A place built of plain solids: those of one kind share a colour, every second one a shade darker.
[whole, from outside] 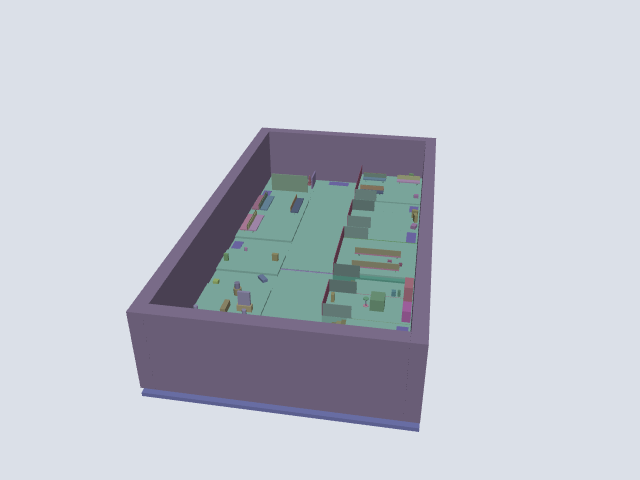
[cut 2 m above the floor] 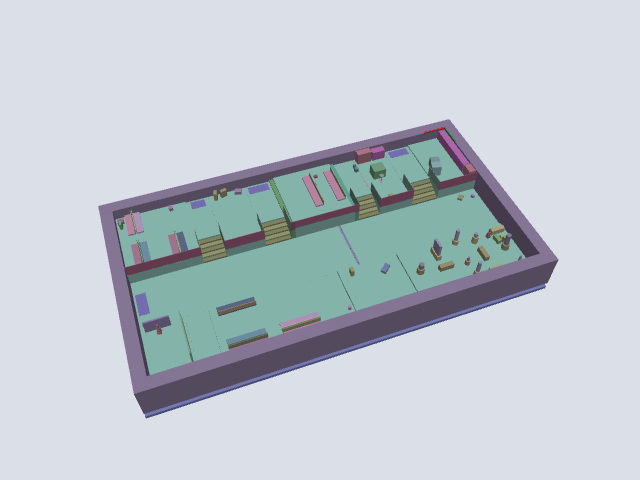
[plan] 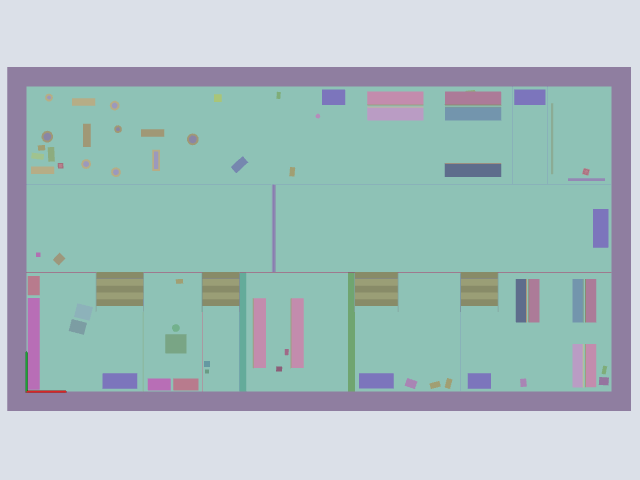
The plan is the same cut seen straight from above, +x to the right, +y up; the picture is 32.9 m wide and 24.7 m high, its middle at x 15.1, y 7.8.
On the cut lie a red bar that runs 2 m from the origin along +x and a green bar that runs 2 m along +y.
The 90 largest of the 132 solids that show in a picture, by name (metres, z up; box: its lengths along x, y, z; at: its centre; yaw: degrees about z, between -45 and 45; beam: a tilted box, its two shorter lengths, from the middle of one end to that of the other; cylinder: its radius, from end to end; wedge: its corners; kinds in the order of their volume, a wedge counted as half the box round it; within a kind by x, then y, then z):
{
 "wall_1": {"box": [1.0, 15.7, 6.0], "at": [-0.5, 7.85, 2.0]},
 "wall_2": {"box": [32.1, 1.0, 6.0], "at": [15.05, -0.5, 2.0]},
 "wall_3": {"box": [32.1, 1.0, 6.0], "at": [15.05, 16.2, 2.0]},
 "wall_4": {"box": [1.0, 15.7, 6.0], "at": [30.6, 7.85, 2.0]},
 "floor_1": {"box": [3.6, 6.15, 1.12], "at": [1.8, 3.08, 0.46]},
 "floor_2": {"box": [9.55, 5.05, 1.16], "at": [4.78, 13.18, -0.42]},
 "floor_3": {"box": [2.4, 4.4, 1.0], "at": [4.8, 2.2, 0.4]},
 "floor_4": {"box": [3.05, 6.15, 1.0], "at": [7.53, 3.08, 0.4]},
 "floor_5": {"box": [1.9, 4.4, 1.0], "at": [10.0, 2.2, 0.4]},
 "floor_6": {"box": [2.1, 5.05, 1.0], "at": [10.6, 13.18, -0.5]},
 "floor_7": {"box": [3.0, 5.05, 1.18], "at": [13.15, 13.18, -0.41]},
 "floor_8": {"box": [5.23, 6.15, 1.3], "at": [13.93, 3.08, 0.55]},
 "floor_9": {"box": [30.1, 4.5, 1.0], "at": [15.05, 8.4, -0.5]},
 "floor_10": {"box": [2.3, 5.05, 1.0], "at": [15.8, 13.18, -0.5]},
 "floor_11": {"box": [2.2, 4.4, 1.0], "at": [18.0, 2.2, 0.4]},
 "floor_12": {"box": [3.25, 6.15, 1.0], "at": [20.73, 3.08, 0.4]},
 "floor_13": {"box": [8.05, 5.05, 1.18], "at": [20.98, 13.18, -0.41]},
 "floor_14": {"box": [1.9, 4.4, 1.0], "at": [23.3, 2.2, 0.4]},
 "floor_15": {"box": [1.8, 5.05, 1.0], "at": [25.9, 13.18, -0.5]},
 "floor_16": {"box": [5.85, 6.15, 1.12], "at": [27.18, 3.08, 0.46]},
 "floor_17": {"box": [3.3, 5.05, 1.0], "at": [28.45, 13.18, -0.5]},
 "floor_base_1": {"box": [30.1, 6.05, 0.3], "at": [15.05, 3.02, -0.67]},
 "floor_base_2": {"box": [32.1, 17.7, 0.3], "at": [15.05, 7.85, -1.57]},
 "step_tread_1": {"box": [2.4, 0.35, 0.85], "at": [4.8, 4.58, 0.33]},
 "step_tread_2": {"box": [2.4, 0.35, 0.7], "at": [4.8, 4.92, 0.25]},
 "step_tread_3": {"box": [2.4, 0.35, 0.55], "at": [4.8, 5.28, 0.17]},
 "step_tread_4": {"box": [2.4, 0.35, 0.4], "at": [4.8, 5.62, 0.1]},
 "step_tread_5": {"box": [2.4, 0.35, 0.25], "at": [4.8, 5.97, 0.03]},
 "step_tread_6": {"box": [1.9, 0.35, 0.85], "at": [10.0, 4.58, 0.33]},
 "step_tread_7": {"box": [1.9, 0.35, 0.7], "at": [10.0, 4.92, 0.25]},
 "step_tread_8": {"box": [1.9, 0.35, 0.55], "at": [10.0, 5.28, 0.17]},
 "step_tread_9": {"box": [1.9, 0.35, 0.4], "at": [10.0, 5.62, 0.1]},
 "step_tread_10": {"box": [1.9, 0.35, 0.25], "at": [10.0, 5.97, 0.03]},
 "step_tread_11": {"box": [2.2, 0.35, 0.85], "at": [18.0, 4.58, 0.33]},
 "step_tread_12": {"box": [2.2, 0.35, 0.7], "at": [18.0, 4.92, 0.25]},
 "step_tread_13": {"box": [2.2, 0.35, 0.55], "at": [18.0, 5.28, 0.17]},
 "step_tread_14": {"box": [2.2, 0.35, 0.4], "at": [18.0, 5.62, 0.1]},
 "step_tread_15": {"box": [2.2, 0.35, 0.25], "at": [18.0, 5.97, 0.03]},
 "step_tread_16": {"box": [1.9, 0.35, 0.85], "at": [23.3, 4.58, 0.33]},
 "step_tread_17": {"box": [1.9, 0.35, 0.7], "at": [23.3, 4.92, 0.25]},
 "step_tread_18": {"box": [1.9, 0.35, 0.55], "at": [23.3, 5.28, 0.17]},
 "step_tread_19": {"box": [1.9, 0.35, 0.4], "at": [23.3, 5.62, 0.1]},
 "step_tread_20": {"box": [1.9, 0.35, 0.25], "at": [23.3, 5.97, 0.03]},
 "counter_1": {"box": [0.62, 4.73, 0.88], "at": [0.37, 2.46, 1.46]},
 "counter_2": {"box": [1.19, 0.61, 0.9], "at": [6.83, 0.36, 1.35]},
 "tall_1": {"box": [0.62, 1.0, 2.1], "at": [0.37, 5.45, 2.07]},
 "tall_2": {"box": [1.3, 0.61, 1.95], "at": [8.2, 0.36, 1.87]},
 "step_terE_tread_1": {"box": [0.36, 6.15, 1.15], "at": [16.72, 3.08, 0.47]},
 "step_terW_tread_1": {"box": [0.36, 6.15, 1.15], "at": [11.13, 3.08, 0.47]},
 "piece_1": {"box": [1.2, 0.39, 0.47], "at": [0.83, 11.39, 0.4]},
 "piece_2": {"cylinder": 0.3, "from": [1.07, 13.12, 0.16], "to": [1.07, 13.12, 0.71]},
 "piece_3": {"box": [1.2, 0.39, 0.47], "at": [2.93, 14.91, 0.4]},
 "piece_4": {"cylinder": 0.25, "from": [3.06, 11.71, 0.16], "to": [3.06, 11.71, 0.86]},
 "piece_5": {"box": [0.39, 1.2, 0.47], "at": [3.1, 13.18, 0.4]},
 "piece_6": {"cylinder": 0.25, "from": [4.54, 14.71, 0.16], "to": [4.54, 14.71, 0.66]},
 "piece_7": {"cylinder": 0.25, "from": [4.6, 11.29, 0.16], "to": [4.6, 11.29, 0.61]},
 "piece_8": {"box": [1.2, 0.39, 0.47], "at": [6.49, 13.31, 0.4]},
 "piece_9": {"box": [0.41, 1.1, 0.5], "at": [6.67, 11.9, 0.41]},
 "piece_10": {"cylinder": 0.3, "from": [8.55, 12.98, 0.16], "to": [8.55, 12.98, 0.71]},
 "seat_1": {"box": [0.69, 3.6, 0.12], "at": [11.98, 3.0, 1.57]},
 "seat_2": {"box": [0.69, 3.6, 0.12], "at": [13.93, 3.0, 1.57]},
 "seat_3": {"box": [2.9, 0.72, 0.12], "at": [18.98, 15.09, 0.55]},
 "seat_4": {"box": [2.9, 0.72, 0.12], "at": [22.98, 15.09, 0.55]},
 "seat_5": {"box": [0.58, 2.24, 0.12], "at": [26.11, 4.67, 1.37]},
 "seat_6": {"box": [0.58, 2.24, 0.12], "at": [29.02, 1.33, 1.37]},
 "seat_7": {"box": [0.58, 2.24, 0.12], "at": [29.02, 4.67, 1.37]},
 "trolley_1": {"box": [0.81, 0.64, 0.84], "at": [2.64, 3.33, 1.44], "yaw": -14.4},
 "trolley_2": {"box": [0.83, 0.72, 1.15], "at": [2.93, 4.09, 1.59], "yaw": -14.0},
 "island_1": {"box": [1.1, 1.0, 0.92], "at": [7.69, 2.45, 1.36]},
 "rail_rim_1": {"box": [3.6, 0.04, 1.05], "at": [1.8, 6.13, 1.54]},
 "rail_rim_2": {"box": [3.05, 0.04, 1.05], "at": [7.53, 6.13, 1.42]},
 "rail_rim_3": {"box": [5.23, 0.04, 1.05], "at": [13.93, 6.13, 1.73]},
 "rail_rim_4": {"box": [3.25, 0.04, 1.05], "at": [20.73, 6.13, 1.43]},
 "rail_rim_5": {"box": [5.85, 0.04, 1.05], "at": [27.18, 6.13, 1.54]},
 "screenW_1": {"box": [0.11, 3.65, 1.76], "at": [27.05, 13.01, 0.88]},
 "sr01a_seat_1": {"box": [2.9, 0.72, 0.12], "at": [22.98, 11.4, 0.55]},
 "sr01a_seat_2": {"box": [0.58, 2.24, 0.12], "at": [25.46, 4.67, 1.37]},
 "sr10a_seat_1": {"box": [2.9, 0.72, 0.12], "at": [18.98, 14.3, 0.55]},
 "sr10a_seat_2": {"box": [0.58, 2.24, 0.12], "at": [28.39, 1.33, 1.37]},
 "sr11a_seat_1": {"box": [2.9, 0.72, 0.12], "at": [22.98, 14.3, 0.55]},
 "sr11a_seat_2": {"box": [0.58, 2.24, 0.12], "at": [28.39, 4.67, 1.37]},
 "plant_1": {"cylinder": 0.2, "from": [1.07, 13.12, 0.71], "to": [1.07, 13.12, 1.77]},
 "plant_2": {"box": [0.21, 0.9, 1.11], "at": [6.67, 11.9, 1.22]},
 "screenS_1": {"box": [1.9, 0.14, 1.19], "at": [28.81, 10.91, 0.59]},
 "suitcase_1": {"box": [0.53, 0.3, 0.7], "at": [21.02, 0.34, 1.25], "yaw": 15.1},
 "suitcase_2": {"box": [0.29, 0.51, 0.75], "at": [21.71, 0.42, 1.27], "yaw": -14.7},
 "low_mat_1": {"box": [1.8, 0.8, 0.06], "at": [4.8, 0.55, 0.88]},
 "low_mat_2": {"box": [0.8, 2.0, 0.06], "at": [29.55, 8.4, -0.02]},
 "inway_suitcase_lying_1": {"box": [0.84, 0.43, 0.28], "at": [10.96, 11.68, 0.09], "yaw": 42.4},
 "duffel_1": {"box": [0.34, 0.75, 0.4], "at": [1.27, 12.21, 0.36], "yaw": 2.7}
}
